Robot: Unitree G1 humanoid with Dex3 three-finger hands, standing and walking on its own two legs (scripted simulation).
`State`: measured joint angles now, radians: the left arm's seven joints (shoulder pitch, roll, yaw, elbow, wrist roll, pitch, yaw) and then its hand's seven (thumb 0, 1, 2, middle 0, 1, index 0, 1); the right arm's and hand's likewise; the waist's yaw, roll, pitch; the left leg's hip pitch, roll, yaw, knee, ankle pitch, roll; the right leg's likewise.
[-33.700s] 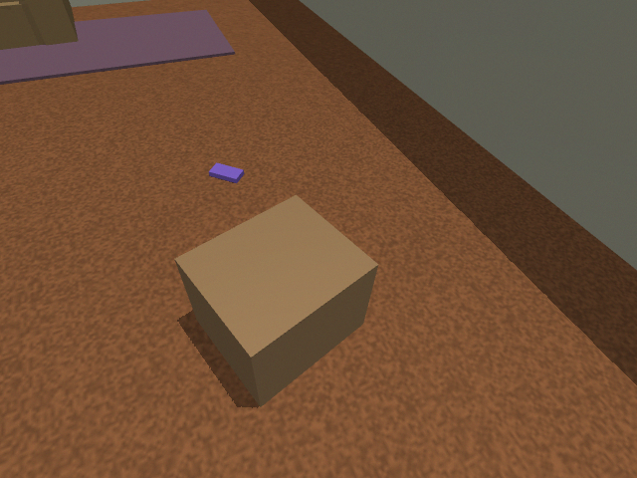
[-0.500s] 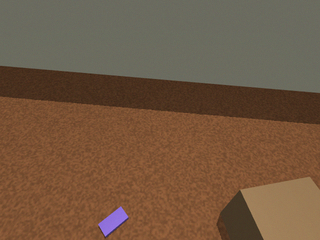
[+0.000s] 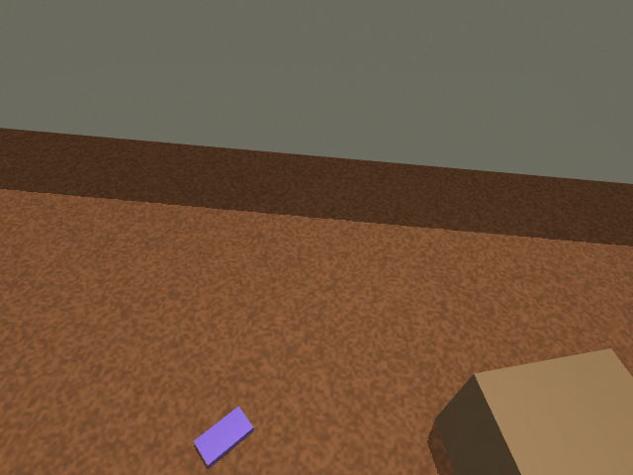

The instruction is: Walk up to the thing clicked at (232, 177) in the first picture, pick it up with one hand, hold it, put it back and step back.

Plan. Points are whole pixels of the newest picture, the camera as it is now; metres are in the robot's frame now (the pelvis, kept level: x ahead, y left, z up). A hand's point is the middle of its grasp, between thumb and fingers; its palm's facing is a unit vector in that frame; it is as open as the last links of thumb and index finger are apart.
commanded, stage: stand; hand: left
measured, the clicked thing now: (224, 435) +0.38 +0.22 -0.77
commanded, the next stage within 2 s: walk up in 0.70 s
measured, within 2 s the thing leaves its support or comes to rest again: neither
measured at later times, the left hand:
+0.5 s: hand out of the picture +0.07 +0.26 -0.16, palm faces -0.03 -0.94 -0.35, open 7.4 cm
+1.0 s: hand out of the picture +0.07 +0.27 -0.15, palm faces +0.00 -0.93 -0.38, open 7.4 cm
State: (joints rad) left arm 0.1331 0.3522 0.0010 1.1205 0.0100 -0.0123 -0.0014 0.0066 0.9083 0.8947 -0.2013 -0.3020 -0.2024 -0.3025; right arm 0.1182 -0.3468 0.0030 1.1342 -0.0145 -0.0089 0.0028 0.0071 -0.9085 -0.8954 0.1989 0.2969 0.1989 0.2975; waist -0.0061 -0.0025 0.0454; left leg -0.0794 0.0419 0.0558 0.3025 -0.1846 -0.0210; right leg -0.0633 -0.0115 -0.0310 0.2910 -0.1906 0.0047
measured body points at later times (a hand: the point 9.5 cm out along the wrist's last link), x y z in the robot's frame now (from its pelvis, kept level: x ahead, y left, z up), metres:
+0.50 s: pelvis +0.00 +0.00 +0.00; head +0.01 +0.00 +0.45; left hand +0.07 +0.30 -0.13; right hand +0.07 -0.30 -0.13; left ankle -0.01 +0.13 -0.75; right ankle -0.02 -0.12 -0.75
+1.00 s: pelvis -0.02 +0.01 +0.00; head -0.01 +0.01 +0.45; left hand +0.07 +0.32 -0.13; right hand +0.06 -0.30 -0.13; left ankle -0.01 +0.13 -0.75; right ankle -0.02 -0.12 -0.75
